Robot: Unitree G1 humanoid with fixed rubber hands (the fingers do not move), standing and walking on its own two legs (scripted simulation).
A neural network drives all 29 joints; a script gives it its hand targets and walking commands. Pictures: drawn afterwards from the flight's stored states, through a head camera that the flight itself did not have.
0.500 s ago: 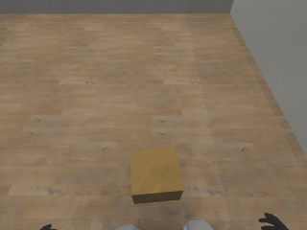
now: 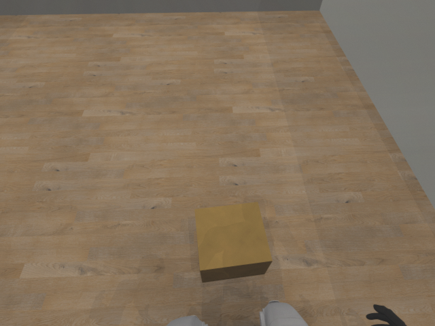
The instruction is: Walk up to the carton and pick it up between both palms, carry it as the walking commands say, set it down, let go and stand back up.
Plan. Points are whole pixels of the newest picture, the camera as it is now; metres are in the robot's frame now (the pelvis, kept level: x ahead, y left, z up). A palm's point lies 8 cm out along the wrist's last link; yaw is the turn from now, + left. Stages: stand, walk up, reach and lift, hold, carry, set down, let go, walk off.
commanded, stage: walk up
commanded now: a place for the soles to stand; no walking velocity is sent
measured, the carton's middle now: (230, 242) +0.48 -0.05 -0.65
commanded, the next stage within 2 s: reach and lift in 1.38 s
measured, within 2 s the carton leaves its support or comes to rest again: neither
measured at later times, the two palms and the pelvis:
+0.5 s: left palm out of the picture +0.07 +0.36 -0.10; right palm out of the picture +0.08 -0.29 -0.09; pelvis +0.00 +0.03 +0.00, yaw -1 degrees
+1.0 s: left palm out of the picture +0.09 +0.33 -0.09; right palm out of the picture +0.10 -0.30 -0.11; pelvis +0.01 +0.01 +0.00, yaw -2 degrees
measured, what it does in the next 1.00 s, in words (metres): steps on the spot: right foot, then right foot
